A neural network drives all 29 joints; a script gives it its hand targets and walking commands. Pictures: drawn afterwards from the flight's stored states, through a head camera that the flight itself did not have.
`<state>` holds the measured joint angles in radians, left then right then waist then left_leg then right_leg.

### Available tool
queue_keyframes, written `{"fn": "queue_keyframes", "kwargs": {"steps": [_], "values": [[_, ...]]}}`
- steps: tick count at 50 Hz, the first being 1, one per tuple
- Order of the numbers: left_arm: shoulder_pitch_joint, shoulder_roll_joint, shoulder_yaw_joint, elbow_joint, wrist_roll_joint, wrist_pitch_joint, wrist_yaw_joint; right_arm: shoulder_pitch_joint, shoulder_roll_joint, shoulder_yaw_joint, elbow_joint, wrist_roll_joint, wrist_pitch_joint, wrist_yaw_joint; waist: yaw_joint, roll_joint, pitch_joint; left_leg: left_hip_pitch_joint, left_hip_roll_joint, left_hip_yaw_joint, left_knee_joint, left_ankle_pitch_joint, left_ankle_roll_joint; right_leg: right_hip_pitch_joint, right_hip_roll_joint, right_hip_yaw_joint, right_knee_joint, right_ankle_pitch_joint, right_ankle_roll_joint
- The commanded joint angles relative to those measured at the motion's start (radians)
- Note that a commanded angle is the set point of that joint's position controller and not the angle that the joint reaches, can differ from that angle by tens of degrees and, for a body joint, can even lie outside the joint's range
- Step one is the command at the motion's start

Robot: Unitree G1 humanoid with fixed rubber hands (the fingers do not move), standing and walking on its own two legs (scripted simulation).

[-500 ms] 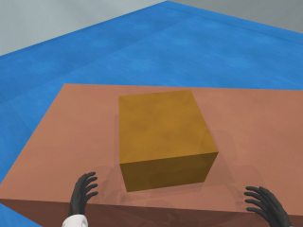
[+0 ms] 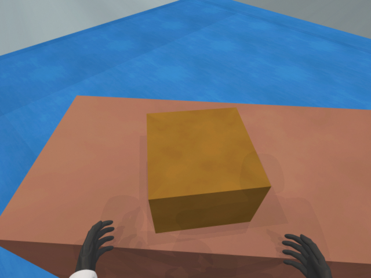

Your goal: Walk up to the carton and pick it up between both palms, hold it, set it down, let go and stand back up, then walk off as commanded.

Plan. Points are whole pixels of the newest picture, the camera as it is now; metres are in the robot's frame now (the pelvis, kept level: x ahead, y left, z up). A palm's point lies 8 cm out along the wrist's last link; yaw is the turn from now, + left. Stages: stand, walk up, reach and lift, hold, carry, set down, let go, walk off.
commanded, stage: set down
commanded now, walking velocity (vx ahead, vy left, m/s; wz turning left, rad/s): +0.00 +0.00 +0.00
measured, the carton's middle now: (197, 167) +0.42 +0.01 -0.05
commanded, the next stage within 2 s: let go in 0.96 s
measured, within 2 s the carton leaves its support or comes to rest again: neither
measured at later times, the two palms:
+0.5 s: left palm (87, 265) +0.16 +0.24 -0.05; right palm (306, 277) +0.17 -0.22 -0.07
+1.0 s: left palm (86, 268) +0.16 +0.24 -0.06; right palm (304, 277) +0.17 -0.22 -0.07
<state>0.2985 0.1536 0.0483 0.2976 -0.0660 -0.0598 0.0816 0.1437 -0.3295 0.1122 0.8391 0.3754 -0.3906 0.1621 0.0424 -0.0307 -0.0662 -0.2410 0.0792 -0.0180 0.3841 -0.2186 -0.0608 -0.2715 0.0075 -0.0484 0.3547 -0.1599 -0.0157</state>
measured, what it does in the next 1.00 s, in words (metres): stands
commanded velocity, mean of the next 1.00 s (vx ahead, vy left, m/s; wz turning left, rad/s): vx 0.00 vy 0.00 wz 0.00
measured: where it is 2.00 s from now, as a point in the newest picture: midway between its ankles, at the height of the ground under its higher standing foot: outside the picture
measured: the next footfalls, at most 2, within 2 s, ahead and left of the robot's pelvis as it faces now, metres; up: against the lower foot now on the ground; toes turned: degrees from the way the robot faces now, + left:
none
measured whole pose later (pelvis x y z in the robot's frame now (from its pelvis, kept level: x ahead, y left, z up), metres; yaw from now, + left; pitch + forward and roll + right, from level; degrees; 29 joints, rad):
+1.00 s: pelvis +0.01 +0.00 +0.00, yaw +0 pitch +2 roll -1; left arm 0.29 0.23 0.05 0.34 -0.07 0.12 -0.02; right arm 0.14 -0.21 0.07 0.81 0.16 -0.33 0.01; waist 0.01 -0.03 -0.03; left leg -0.18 0.08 -0.02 0.38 -0.24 -0.06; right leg -0.21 0.01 -0.05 0.35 -0.17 -0.01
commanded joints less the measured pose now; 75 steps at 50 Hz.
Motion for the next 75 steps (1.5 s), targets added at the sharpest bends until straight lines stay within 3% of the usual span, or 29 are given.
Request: {"fn": "queue_keyframes", "kwargs": {"steps": [1, 2, 3, 4, 5, 7, 9, 13, 14, 22, 25, 26, 28, 30, 32, 33, 37, 56, 57, 68, 70, 73, 74, 75], "values": [[-0.004, 0.076, -0.022, -0.079, 0.049, 0.001, -0.018, 0.032, -0.091, -0.148, -0.186, -0.161, -0.004, -0.027, -0.062, -0.012, -0.045, 0.091, -0.117, 0.069, -0.068, 0.119, 0.053, 0.233, 0.02, 0.024, -0.073, 0.048, -0.021], [-0.008, 0.09, -0.017, -0.069, 0.039, 0.003, -0.023, 0.05, -0.079, -0.138, -0.19, -0.158, 0.003, -0.032, -0.064, -0.021, -0.047, 0.097, -0.12, 0.077, -0.061, 0.119, 0.056, 0.242, 0.012, 0.036, -0.081, 0.052, -0.018], [-0.012, 0.077, -0.02, -0.089, 0.042, 0.009, -0.02, 0.038, -0.082, -0.144, -0.174, -0.163, 0.005, -0.029, -0.062, 0.009, -0.057, 0.106, -0.116, 0.07, -0.064, 0.126, 0.047, 0.234, 0.017, 0.029, -0.074, 0.055, -0.023], [-0.008, 0.08, -0.025, -0.011, 0.044, 0.029, -0.04, 0.054, -0.059, -0.138, -0.128, -0.181, 0.025, -0.045, -0.077, -0.012, 0.003, 0.099, -0.12, 0.078, -0.066, 0.102, 0.052, 0.225, 0.01, 0.036, -0.089, 0.039, -0.018], [-0.007, 0.086, -0.021, -0.084, 0.039, 0.018, -0.031, 0.053, -0.071, -0.149, -0.176, -0.173, 0.013, -0.042, -0.068, -0.003, -0.046, 0.116, -0.117, 0.073, -0.065, 0.134, 0.049, 0.242, 0.016, 0.028, -0.082, 0.07, -0.022], [-0.024, 0.098, -0.018, -0.025, 0.038, 0.041, -0.047, 0.038, -0.049, -0.148, -0.156, -0.2, 0.028, -0.062, -0.074, -0.013, -0.001, 0.099, -0.122, 0.079, -0.06, 0.102, 0.053, 0.221, 0.006, 0.038, -0.087, 0.033, -0.019], [-0.022, 0.106, -0.009, -0.085, 0.016, 0.04, -0.042, 0.049, -0.049, -0.154, -0.203, -0.196, 0.024, -0.066, -0.066, -0.012, -0.044, 0.112, -0.124, 0.087, -0.057, 0.132, 0.048, 0.249, 0.008, 0.037, -0.083, 0.072, -0.017], [-0.013, 0.107, -0.013, -0.004, 0.038, 0.067, -0.058, 0.05, -0.018, -0.157, -0.155, -0.235, 0.035, -0.087, -0.075, 0.017, -0.012, 0.126, -0.119, 0.085, -0.051, 0.14, 0.044, 0.233, 0.009, 0.032, -0.084, 0.074, -0.017], [-0.017, 0.122, -0.013, -0.056, 0.018, 0.064, -0.056, 0.05, -0.032, -0.168, -0.188, -0.227, 0.029, -0.091, -0.076, 0.008, -0.042, 0.136, -0.12, 0.086, -0.049, 0.154, 0.044, 0.241, 0.011, 0.028, -0.079, 0.088, -0.019], [-0.039, 0.13, -0.015, -0.057, 0.019, 0.102, -0.069, 0.036, -0.001, -0.179, -0.17, -0.263, 0.048, -0.11, -0.078, 0.047, -0.01, 0.156, -0.114, 0.09, -0.057, 0.141, 0.034, 0.218, 0.015, 0.017, -0.085, 0.049, -0.023], [-0.045, 0.139, -0.012, 0.028, 0.028, 0.13, -0.091, 0.04, 0.035, -0.165, -0.114, -0.292, 0.071, -0.13, -0.095, 0.037, 0.045, 0.146, -0.119, 0.098, -0.061, 0.105, 0.037, 0.206, 0.001, 0.027, -0.097, 0.022, -0.015], [-0.041, 0.144, -0.004, -0.024, 0.031, 0.126, -0.088, 0.042, 0.027, -0.165, -0.147, -0.281, 0.064, -0.128, -0.082, 0.046, 0.019, 0.151, -0.12, 0.106, -0.066, 0.12, 0.035, 0.214, 0.008, 0.021, -0.092, 0.024, -0.016], [-0.061, 0.145, -0.002, 0.031, 0.034, 0.145, -0.099, 0.04, 0.049, -0.162, -0.093, -0.308, 0.084, -0.141, -0.091, 0.045, 0.067, 0.146, -0.122, 0.108, -0.07, 0.09, 0.038, 0.207, 0.0, 0.027, -0.099, 0.0, -0.01], [-0.087, 0.169, 0.004, -0.035, 0.022, 0.141, -0.098, 0.011, 0.061, -0.164, -0.149, -0.307, 0.081, -0.147, -0.084, 0.054, 0.023, 0.141, -0.122, 0.108, -0.061, 0.096, 0.04, 0.217, -0.002, 0.029, -0.091, 0.005, -0.012], [-0.099, 0.17, 0.003, 0.04, 0.021, 0.158, -0.11, 0.009, 0.072, -0.164, -0.105, -0.327, 0.095, -0.16, -0.099, 0.037, 0.042, 0.136, -0.122, 0.107, -0.055, 0.065, 0.042, 0.199, -0.006, 0.033, -0.088, -0.017, -0.008], [-0.081, 0.171, 0.007, -0.019, 0.018, 0.15, -0.103, 0.034, 0.076, -0.165, -0.136, -0.32, 0.088, -0.158, -0.087, 0.056, 0.031, 0.157, -0.119, 0.111, -0.063, 0.107, 0.036, 0.212, 0.002, 0.025, -0.084, 0.01, -0.013], [-0.07, 0.151, -0.001, 0.013, 0.043, 0.173, -0.105, 0.031, 0.08, -0.17, -0.094, -0.339, 0.1, -0.165, -0.089, 0.105, 0.058, 0.164, -0.115, 0.104, -0.055, 0.144, 0.021, 0.212, 0.014, 0.012, -0.075, 0.032, -0.02], [-0.117, 0.141, -0.033, 0.016, 0.076, 0.232, -0.101, -0.01, 0.083, -0.195, -0.086, -0.371, 0.144, -0.169, -0.089, 0.098, 0.107, 0.099, -0.105, 0.095, -0.076, 0.039, 0.036, 0.192, 0.026, -0.014, -0.043, -0.057, -0.026], [-0.097, 0.144, -0.026, 0.018, 0.08, 0.233, -0.098, -0.003, 0.087, -0.189, -0.088, -0.374, 0.143, -0.169, -0.075, 0.104, 0.118, 0.101, -0.105, 0.093, -0.079, 0.066, 0.035, 0.203, 0.025, -0.014, -0.042, -0.036, -0.027], [-0.122, 0.143, -0.044, 0.005, 0.07, 0.235, -0.097, -0.001, 0.088, -0.199, -0.096, -0.372, 0.144, -0.169, -0.081, 0.101, 0.09, 0.121, -0.109, 0.077, -0.06, 0.085, 0.04, 0.216, 0.03, -0.013, -0.028, -0.009, -0.024], [-0.113, 0.146, -0.034, 0.01, 0.076, 0.234, -0.095, 0.0, 0.081, -0.193, -0.109, -0.382, 0.143, -0.169, -0.068, 0.093, 0.087, 0.131, -0.108, 0.079, -0.062, 0.103, 0.037, 0.219, 0.036, -0.025, -0.028, 0.004, -0.021], [-0.124, 0.143, -0.048, 0.008, 0.069, 0.239, -0.094, -0.005, 0.074, -0.206, -0.104, -0.38, 0.154, -0.167, -0.074, 0.108, 0.087, 0.13, -0.104, 0.077, -0.065, 0.085, 0.038, 0.22, 0.033, -0.018, -0.029, -0.006, -0.024], [-0.095, 0.324, 0.073, 0.099, 0.121, 0.133, -0.072, 0.047, -0.219, -0.193, -0.112, -0.466, 0.229, -0.193, 0.01, 0.046, 0.024, -0.027, 0.018, -0.007, 0.054, 0.333, 0.058, 0.261, -0.105, 0.056, 0.087, 0.214, 0.002], [-0.053, 0.357, 0.08, 0.125, 0.12, 0.092, -0.073, 0.017, -0.209, -0.198, -0.135, -0.46, 0.264, -0.206, -0.002, 0.05, -0.002, -0.002, 0.01, 0.009, 0.059, 0.338, 0.053, 0.233, -0.096, 0.048, 0.099, 0.216, 0.018]]}}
